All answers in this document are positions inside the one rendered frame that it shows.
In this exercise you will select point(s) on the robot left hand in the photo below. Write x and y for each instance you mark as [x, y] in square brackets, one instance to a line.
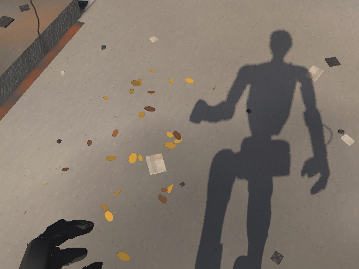
[42, 253]

